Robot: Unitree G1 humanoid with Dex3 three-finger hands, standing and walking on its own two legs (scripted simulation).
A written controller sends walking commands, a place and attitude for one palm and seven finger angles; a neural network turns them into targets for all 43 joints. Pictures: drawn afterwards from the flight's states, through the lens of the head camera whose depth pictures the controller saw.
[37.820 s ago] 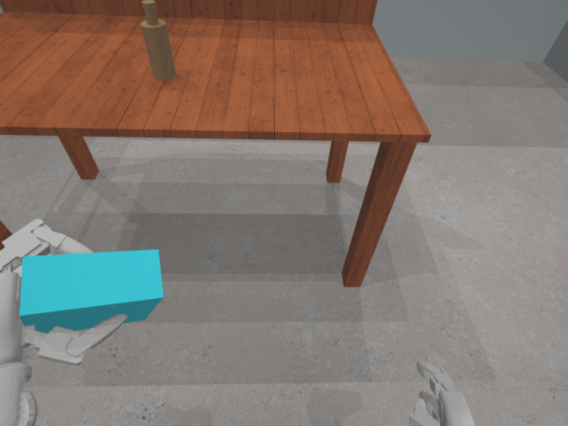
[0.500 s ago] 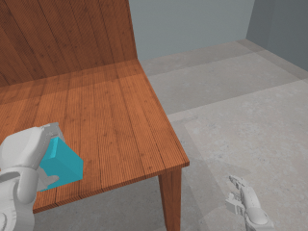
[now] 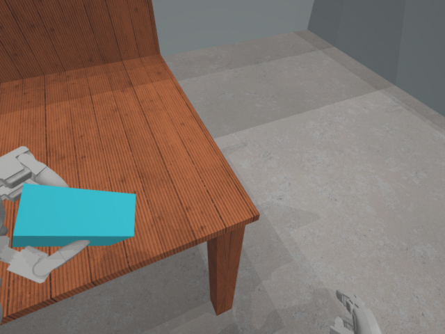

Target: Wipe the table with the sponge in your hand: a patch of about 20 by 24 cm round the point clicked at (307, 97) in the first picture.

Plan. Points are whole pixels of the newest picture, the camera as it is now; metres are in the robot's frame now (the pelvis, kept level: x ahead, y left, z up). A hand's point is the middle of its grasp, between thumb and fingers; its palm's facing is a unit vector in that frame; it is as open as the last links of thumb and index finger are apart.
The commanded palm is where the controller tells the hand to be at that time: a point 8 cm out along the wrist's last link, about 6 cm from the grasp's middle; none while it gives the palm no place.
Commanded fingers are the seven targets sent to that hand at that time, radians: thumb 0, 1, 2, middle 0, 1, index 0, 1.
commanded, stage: step back with the hand held close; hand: left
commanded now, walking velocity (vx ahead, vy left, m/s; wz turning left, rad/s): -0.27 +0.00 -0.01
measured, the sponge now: (90, 220) +0.23 +0.19 +0.17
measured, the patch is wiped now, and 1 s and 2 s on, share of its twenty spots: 1.00 1.00 1.00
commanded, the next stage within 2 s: stop stepping back and stand still in 0.76 s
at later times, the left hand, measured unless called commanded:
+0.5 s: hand out of the picture +0.11 +0.29 +0.21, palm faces +0.48 -0.78 -0.40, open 9.6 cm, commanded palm +0.07 +0.32 +0.22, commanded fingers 0.00 0.10 1.30 -1.20 -1.60 -1.20 -1.60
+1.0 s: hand out of the picture -0.01 +0.28 +0.21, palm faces +0.34 -0.85 -0.39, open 9.6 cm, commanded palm -0.05 +0.33 +0.22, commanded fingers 0.00 0.10 1.30 -1.20 -1.60 -1.20 -1.60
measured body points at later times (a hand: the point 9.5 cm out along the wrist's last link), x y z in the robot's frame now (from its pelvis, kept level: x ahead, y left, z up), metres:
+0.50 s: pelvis -0.08 +0.03 -0.01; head -0.09 +0.04 +0.44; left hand +0.08 +0.33 +0.24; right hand +0.11 -0.18 -0.08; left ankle +0.04 +0.12 -0.73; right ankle -0.17 -0.08 -0.73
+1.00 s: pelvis -0.22 +0.07 -0.01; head -0.24 +0.07 +0.44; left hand -0.04 +0.33 +0.23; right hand -0.06 -0.18 -0.08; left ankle -0.08 +0.13 -0.70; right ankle -0.29 -0.04 -0.73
